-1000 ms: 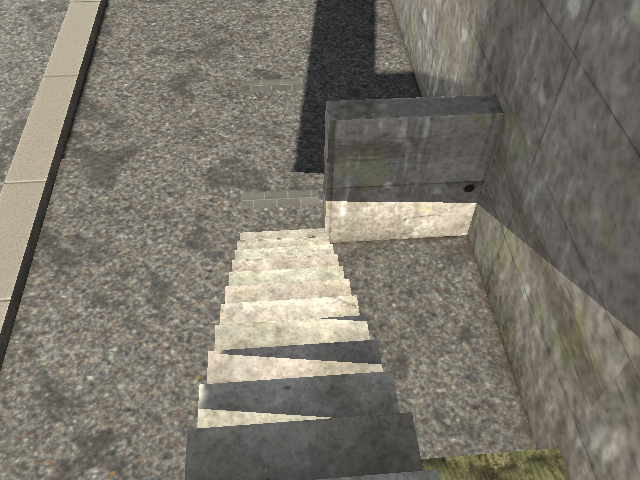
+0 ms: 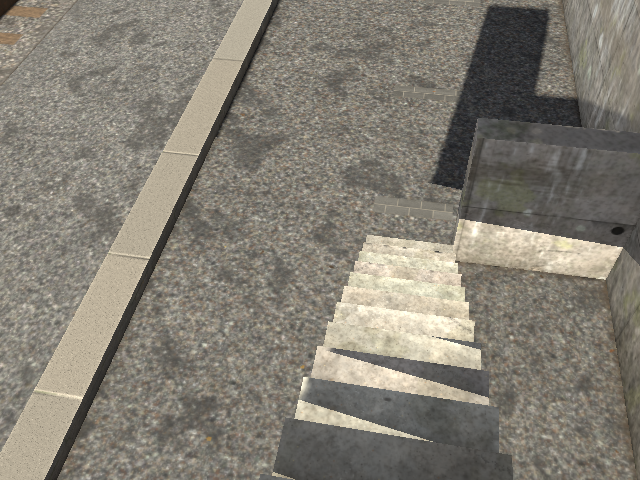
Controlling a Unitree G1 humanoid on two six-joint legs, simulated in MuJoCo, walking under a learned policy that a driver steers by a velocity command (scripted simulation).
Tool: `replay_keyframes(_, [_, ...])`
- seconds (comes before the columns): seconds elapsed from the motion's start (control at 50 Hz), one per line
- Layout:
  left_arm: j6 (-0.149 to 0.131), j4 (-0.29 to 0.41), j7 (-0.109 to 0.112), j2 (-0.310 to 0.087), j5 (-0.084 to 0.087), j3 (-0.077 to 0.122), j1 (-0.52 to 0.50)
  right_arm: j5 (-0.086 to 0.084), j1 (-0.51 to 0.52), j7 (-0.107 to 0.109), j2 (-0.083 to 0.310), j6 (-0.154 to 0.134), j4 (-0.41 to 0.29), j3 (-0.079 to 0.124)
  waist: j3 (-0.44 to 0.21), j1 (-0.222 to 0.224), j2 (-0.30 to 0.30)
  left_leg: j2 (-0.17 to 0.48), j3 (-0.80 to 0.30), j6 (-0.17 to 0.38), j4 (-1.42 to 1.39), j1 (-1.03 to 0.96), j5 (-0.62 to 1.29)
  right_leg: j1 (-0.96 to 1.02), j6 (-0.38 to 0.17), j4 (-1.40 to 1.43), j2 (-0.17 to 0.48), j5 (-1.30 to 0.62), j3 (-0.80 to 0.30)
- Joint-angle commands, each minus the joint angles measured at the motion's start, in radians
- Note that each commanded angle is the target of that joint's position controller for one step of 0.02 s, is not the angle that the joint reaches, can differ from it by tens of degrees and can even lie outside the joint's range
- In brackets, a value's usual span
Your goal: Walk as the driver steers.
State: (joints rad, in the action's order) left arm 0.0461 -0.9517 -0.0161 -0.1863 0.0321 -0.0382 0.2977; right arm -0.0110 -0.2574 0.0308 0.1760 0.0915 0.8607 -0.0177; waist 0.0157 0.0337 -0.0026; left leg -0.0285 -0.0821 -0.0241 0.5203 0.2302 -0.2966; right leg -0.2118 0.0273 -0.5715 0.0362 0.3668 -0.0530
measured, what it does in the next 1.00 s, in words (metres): goes down, turning right: right foot, then left foot 0.19 m lower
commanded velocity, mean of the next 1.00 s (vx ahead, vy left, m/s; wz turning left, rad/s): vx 0.36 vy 0.00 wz -0.22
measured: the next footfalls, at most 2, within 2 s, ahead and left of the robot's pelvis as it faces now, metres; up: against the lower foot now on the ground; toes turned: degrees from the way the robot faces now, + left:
right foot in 0.56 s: +0.05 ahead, -0.17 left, +0.00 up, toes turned -19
left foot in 0.98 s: +0.28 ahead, -0.04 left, -0.19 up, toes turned -20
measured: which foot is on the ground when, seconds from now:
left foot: down 0.00-0.58, up 0.60-0.96, down 0.98-1.00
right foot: down 0.00-0.24, up 0.26-0.54, down 0.56-0.98, up 1.00-1.00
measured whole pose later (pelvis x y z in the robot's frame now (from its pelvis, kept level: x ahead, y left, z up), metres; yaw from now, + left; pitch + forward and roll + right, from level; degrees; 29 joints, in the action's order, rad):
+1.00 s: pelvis +0.21 -0.10 -0.17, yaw -15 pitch +0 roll -1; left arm -0.05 -0.92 0.03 -0.19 0.01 -0.02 0.50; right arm -0.03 -0.30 -0.06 0.20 -0.01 0.81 0.04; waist -0.03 -0.03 0.01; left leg -0.08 -0.03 0.08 0.64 0.33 0.09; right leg -0.46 -0.06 -1.67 0.02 0.63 0.06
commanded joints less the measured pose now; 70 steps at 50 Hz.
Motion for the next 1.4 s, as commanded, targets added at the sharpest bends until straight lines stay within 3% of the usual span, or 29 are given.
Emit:
replay_keyframes(0.02, [0.003, 0.080, 0.018, -0.123, -0.001, 0.031, -0.041, 0.001, 0.002, 0.021, 0.118, -0.008, -0.063, 0.025, -0.049, -0.017, -0.001, 0.046, 0.011, 0.078, 0.002, -0.069, 0.420, -0.060, -0.034, 0.025, -0.013, -0.332, -0.048])
replay_keyframes(0.12, [0.026, 0.165, 0.045, -0.115, -0.003, 0.036, -0.062, 0.002, 0.051, 0.041, 0.111, -0.014, -0.116, 0.022, -0.027, -0.015, -0.089, 0.008, 0.119, 0.057, 0.076, 0.037, 0.006, -0.121, -0.117, 0.086, 0.013, 0.002, -0.180])
replay_keyframes(0.22, [0.058, 0.266, 0.079, -0.165, -0.001, 0.061, -0.097, -0.004, 0.049, -0.017, 0.121, -0.123, -0.175, 0.016, -0.012, -0.029, -0.058, 0.042, 0.117, 0.068, 0.151, 0.054, 0.054, -0.205, -0.158, -0.014, -0.019, 0.044, -0.255])
replay_keyframes(0.28, [0.038, 0.355, 0.073, -0.076, 0.015, 0.045, -0.196, 0.030, -0.120, -0.028, 0.245, -0.130, -0.155, 0.051, -0.052, -0.090, 0.227, 0.358, -0.232, 0.268, -0.042, -0.098, 0.269, -0.492, -0.052, -0.478, -0.169, 0.232, -0.030])
replay_keyframes(0.36, [-0.028, 0.342, 0.040, -0.105, -0.017, 0.069, -0.186, 0.010, -0.126, -0.017, 0.241, -0.133, -0.174, 0.063, -0.134, -0.106, 0.079, 0.517, -0.295, 0.293, 0.080, -0.200, 0.404, -0.694, -0.029, -0.722, -0.004, 0.079, -0.133])
replay_keyframes(0.52, [0.042, 0.300, 0.027, -0.112, 0.021, 0.085, -0.107, -0.002, -0.014, -0.043, 0.252, -0.135, -0.167, 0.048, -0.006, -0.065, 0.198, 0.370, 0.107, 0.093, 0.199, 0.253, 0.170, -0.310, -0.057, -0.569, -0.085, -0.010, 0.154])
replay_keyframes(0.56, [0.019, 0.177, 0.019, -0.159, 0.012, 0.122, 0.180, -0.010, 0.024, -0.044, 0.265, -0.139, -0.136, 0.061, -0.069, 0.093, 0.125, 0.277, 0.245, 0.042, 0.475, 0.388, 0.198, 0.096, -0.101, -0.323, -0.188, -0.098, 0.280])
replay_keyframes(0.58, [-0.001, 0.101, 0.013, -0.243, 0.001, 0.155, 0.418, -0.008, 0.131, -0.017, 0.238, -0.156, -0.176, 0.050, -0.027, 0.223, -0.068, 0.173, 0.246, -0.009, 0.968, 0.664, -0.101, 0.294, -0.206, -0.137, -0.103, -0.320, 0.017])
replay_keyframes(0.6, [-0.047, 0.107, -0.009, -0.396, -0.005, 0.165, 0.384, -0.022, 0.061, -0.013, 0.138, -0.190, -0.246, 0.018, -0.103, 0.107, -0.364, -0.020, 0.035, -0.001, 1.223, 0.842, -0.468, 0.276, -0.416, 0.145, 0.186, -0.470, -0.782])
replay_keyframes(0.64, [-0.089, 0.122, -0.030, -0.322, -0.041, 0.140, 0.308, -0.118, 0.181, -0.002, 0.161, -0.209, -0.225, 0.021, 0.011, 0.073, 0.009, -0.010, -0.173, 0.058, 1.056, 1.007, -0.381, 0.113, -0.447, 0.054, 0.317, -0.070, -0.815])
replay_keyframes(0.7, [-0.094, 0.171, -0.031, -0.118, -0.073, 0.056, 0.030, -0.069, -0.031, 0.002, 0.207, -0.148, -0.123, 0.067, -0.008, -0.121, 0.004, -0.010, -0.165, 0.111, 0.911, 0.689, -0.044, -0.266, -0.302, -0.102, 0.247, -0.056, -0.477])
replay_keyframes(0.74, [-0.105, 0.165, 0.008, -0.030, -0.056, 0.014, 0.031, -0.034, -0.052, -0.038, 0.174, -0.109, -0.122, 0.068, -0.004, -0.132, -0.042, -0.033, -0.101, 0.095, 0.699, 0.516, 0.379, -0.453, -0.226, -0.152, 0.128, 0.176, -0.217])
replay_keyframes(0.8, [-0.097, 0.142, 0.086, -0.091, -0.021, 0.008, 0.075, 0.004, 0.042, -0.082, 0.050, -0.086, -0.208, 0.027, -0.024, -0.108, -0.095, -0.066, 0.035, 0.029, 0.332, 0.215, 0.686, -0.522, -0.193, -0.136, 0.050, 0.157, -0.058])
replay_keyframes(0.92, [-0.107, 0.059, 0.036, -0.090, -0.014, 0.024, 0.247, -0.011, -0.008, -0.093, 0.123, -0.069, -0.108, 0.080, 0.045, -0.025, -0.076, -0.018, -0.012, 0.030, 0.239, 0.438, 0.567, -0.039, -0.183, -0.560, 0.132, 0.004, -0.169])
replay_keyframes(0.98, [-0.111, 0.093, 0.042, -0.130, -0.019, 0.053, 0.017, -0.019, -0.475, -0.092, 0.145, -0.099, 0.057, 0.118, -0.017, -0.320, 0.014, -0.028, 0.105, 0.173, -0.077, -0.328, 0.650, -0.527, -0.077, -1.176, 0.010, -0.401, 0.073])
replay_keyframes(1.0, [-0.136, 0.176, 0.060, -0.128, -0.014, 0.062, -0.098, -0.019, -0.633, -0.078, 0.078, -0.120, 0.128, 0.076, 0.091, -0.365, 0.247, 0.089, -0.121, 0.294, -0.073, -0.436, 0.725, -0.925, -0.004, -1.655, -0.132, 0.278, 0.157])
replay_keyframes(1.02, [-0.175, 0.290, 0.063, -0.115, 0.002, 0.051, -0.037, 0.003, -0.480, -0.069, 0.090, -0.146, 0.073, 0.042, 0.098, -0.149, 0.259, 0.140, -0.416, 0.332, 0.050, -0.339, 0.870, -1.003, -0.031, -1.415, -0.115, 0.205, -0.070])
replay_keyframes(1.06, [-0.200, 0.215, 0.025, -0.125, -0.003, 0.050, 0.108, 0.021, -0.311, -0.046, 0.120, -0.134, 0.017, 0.060, 0.012, -0.025, 0.012, 0.218, -0.451, 0.342, 0.131, -0.304, 0.596, -1.037, -0.064, -1.132, -0.038, 0.028, -0.112])
replay_keyframes(1.08, [-0.186, 0.269, 0.026, -0.061, 0.014, 0.031, 0.056, 0.027, -0.193, -0.015, 0.274, -0.121, 0.008, 0.089, 0.023, 0.066, 0.119, 0.322, -0.709, 0.395, 0.074, -0.037, 0.353, -0.980, -0.055, -0.890, -0.004, -0.003, -0.135])
replay_keyframes(1.12, [-0.148, 0.230, 0.046, -0.086, 0.007, 0.043, 0.035, 0.081, -0.095, 0.020, 0.146, -0.113, -0.005, 0.047, 0.004, 0.104, -0.079, 0.220, -0.670, 0.380, 0.109, 0.419, 0.249, -0.520, 0.002, -0.819, -0.030, -0.269, -0.095])
replay_keyframes(1.14, [-0.126, 0.174, 0.039, -0.055, -0.034, 0.035, 0.183, 0.034, -0.020, 0.032, 0.151, -0.114, -0.019, 0.047, -0.013, 0.169, -0.014, 0.142, -0.536, 0.324, 0.180, 0.556, 0.269, -0.330, 0.005, -0.830, -0.068, -0.282, -0.017])
replay_keyframes(1.16, [-0.137, 0.174, 0.033, -0.141, -0.031, 0.064, 0.176, -0.015, -0.131, 0.038, 0.108, -0.139, 0.026, 0.049, 0.056, 0.103, -0.005, 0.062, -0.483, 0.302, 0.326, 0.493, -0.013, -0.457, 0.011, -0.723, -0.058, -0.489, -0.085])
replay_keyframes(1.2, [-0.143, 0.268, 0.003, -0.079, -0.067, 0.034, -0.040, -0.062, -0.233, 0.063, 0.049, -0.135, 0.042, 0.024, 0.112, 0.034, -0.068, -0.098, -0.313, 0.255, 0.397, 0.522, -0.296, -0.372, 0.023, -0.277, -0.091, -0.682, -0.011])
replay_keyframes(1.26, [-0.120, 0.348, -0.005, -0.041, -0.049, 0.045, -0.072, -0.006, -0.205, 0.090, 0.071, -0.082, 0.039, 0.035, 0.010, -0.032, 0.163, -0.134, -0.276, 0.208, 0.468, 0.560, -0.280, 0.074, 0.043, 0.067, -0.082, -0.833, 0.010])
replay_keyframes(1.28, [-0.118, 0.304, -0.008, -0.042, -0.032, 0.064, 0.097, 0.011, -0.149, 0.080, 0.075, -0.072, 0.044, 0.036, -0.018, 0.060, 0.191, -0.161, -0.311, 0.205, 0.570, 0.640, -0.260, 0.267, 0.052, -0.008, -0.111, -0.860, 0.086])
replay_keyframes(1.32, [-0.125, 0.140, 0.000, -0.077, -0.033, 0.101, 0.591, -0.012, -0.095, 0.050, 0.032, -0.064, 0.019, 0.027, -0.106, 0.237, 0.021, -0.297, -0.183, 0.092, 1.206, 0.620, -0.184, 0.549, 0.019, 0.285, 0.048, -0.893, -0.001])
replay_keyframes(1.34, [-0.157, 0.104, -0.022, -0.072, -0.096, 0.052, 0.562, -0.046, -0.224, 0.010, -0.078, -0.092, -0.063, 0.010, -0.154, 0.051, -0.259, -0.293, -0.298, 0.087, 1.664, 0.914, -0.530, 0.782, -0.089, -0.077, 0.295, -1.333, -0.291])
replay_keyframes(1.36, [-0.171, 0.139, -0.031, -0.127, -0.078, 0.067, 0.465, -0.057, -0.280, -0.017, -0.064, -0.127, -0.102, 0.000, -0.200, -0.016, -0.362, -0.213, -0.343, 0.077, 1.690, 1.016, -0.504, 0.750, -0.185, -0.114, 0.436, -1.377, -0.453])
replay_keyframes(1.4, [-0.168, 0.086, -0.051, -0.204, -0.088, 0.093, 0.450, -0.083, -0.210, -0.025, 0.060, -0.132, -0.110, 0.023, -0.155, -0.032, -0.099, -0.103, -0.174, 0.035, 1.730, 1.054, -0.386, 0.491, -0.370, 0.070, 0.520, -0.743, -0.556])
Velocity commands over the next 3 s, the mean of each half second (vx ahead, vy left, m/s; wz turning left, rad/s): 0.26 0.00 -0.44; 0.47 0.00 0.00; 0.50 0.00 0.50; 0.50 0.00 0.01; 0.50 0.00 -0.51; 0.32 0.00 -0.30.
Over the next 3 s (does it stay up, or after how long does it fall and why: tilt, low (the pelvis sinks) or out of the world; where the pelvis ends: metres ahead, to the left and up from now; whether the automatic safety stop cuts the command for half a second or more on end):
stays up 1.08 -0.17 -0.86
